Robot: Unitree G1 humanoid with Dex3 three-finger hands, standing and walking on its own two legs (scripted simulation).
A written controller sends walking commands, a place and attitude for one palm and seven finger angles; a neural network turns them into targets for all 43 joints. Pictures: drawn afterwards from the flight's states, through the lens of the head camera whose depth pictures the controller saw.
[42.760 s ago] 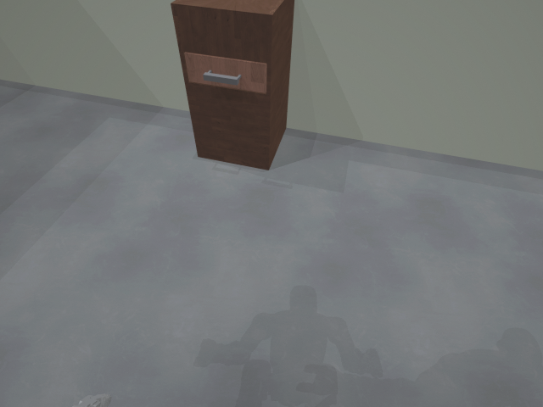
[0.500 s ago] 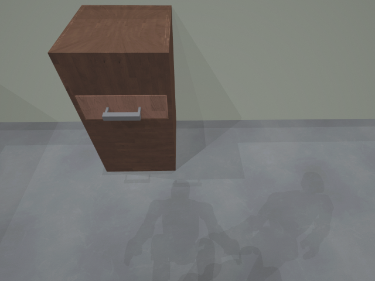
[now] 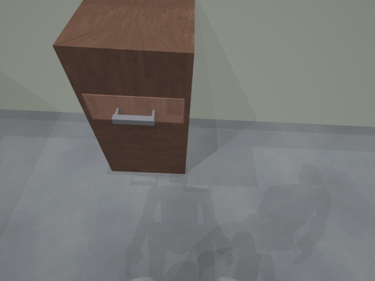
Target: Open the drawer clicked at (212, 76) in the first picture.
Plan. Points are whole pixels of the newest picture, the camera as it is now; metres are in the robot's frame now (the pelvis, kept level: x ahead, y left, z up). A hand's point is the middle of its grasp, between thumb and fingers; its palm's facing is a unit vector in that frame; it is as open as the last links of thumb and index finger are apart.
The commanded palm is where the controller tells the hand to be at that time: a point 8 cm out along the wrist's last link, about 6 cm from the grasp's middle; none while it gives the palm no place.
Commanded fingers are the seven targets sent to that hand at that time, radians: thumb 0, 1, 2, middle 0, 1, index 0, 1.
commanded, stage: take the last steps up to it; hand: left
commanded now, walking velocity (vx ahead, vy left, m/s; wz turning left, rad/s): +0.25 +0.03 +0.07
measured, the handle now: (134, 115) +0.70 +0.24 -0.21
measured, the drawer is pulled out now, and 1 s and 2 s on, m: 0.00 0.00 0.00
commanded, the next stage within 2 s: come to a stop and stand still in 0.24 s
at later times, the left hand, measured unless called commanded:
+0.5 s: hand (122, 253) +0.20 +0.17 -0.17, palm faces +0.15 -0.97 -0.21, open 7.2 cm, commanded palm none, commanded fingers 0.00 0.90 0.90 -0.20 -0.30 -0.20 -0.30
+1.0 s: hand (139, 237) +0.23 +0.13 -0.13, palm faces +0.15 -0.94 -0.32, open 7.4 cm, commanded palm none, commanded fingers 0.00 0.90 0.90 -0.20 -0.30 -0.20 -0.30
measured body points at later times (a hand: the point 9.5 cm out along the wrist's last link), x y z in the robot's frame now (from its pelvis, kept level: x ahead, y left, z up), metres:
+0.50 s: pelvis +0.17 -0.02 +0.00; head +0.22 +0.00 +0.45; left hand +0.19 +0.22 -0.15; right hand +0.23 -0.25 -0.14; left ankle +0.16 +0.11 -0.73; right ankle +0.17 -0.12 -0.73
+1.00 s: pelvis +0.18 -0.08 +0.02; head +0.25 -0.12 +0.47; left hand +0.22 +0.18 -0.11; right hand +0.29 -0.32 -0.15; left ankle +0.11 +0.10 -0.65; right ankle +0.20 -0.12 -0.73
